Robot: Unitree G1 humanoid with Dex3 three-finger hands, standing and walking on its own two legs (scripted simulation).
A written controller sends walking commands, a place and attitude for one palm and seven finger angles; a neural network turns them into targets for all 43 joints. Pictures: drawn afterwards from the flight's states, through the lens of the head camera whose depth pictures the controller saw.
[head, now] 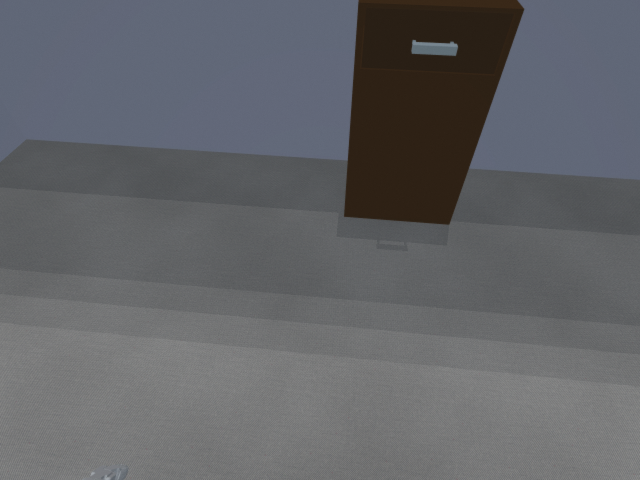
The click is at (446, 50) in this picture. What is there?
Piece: drawer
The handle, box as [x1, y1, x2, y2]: [411, 40, 457, 55]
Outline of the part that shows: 412,41 412,53 455,55 457,49 457,45 453,42 429,43 416,42 415,40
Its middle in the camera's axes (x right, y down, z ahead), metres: +0.35 -0.60 +1.20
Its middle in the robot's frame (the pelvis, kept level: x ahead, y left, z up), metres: +1.32 -0.29 +0.02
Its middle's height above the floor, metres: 0.79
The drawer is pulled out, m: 0.00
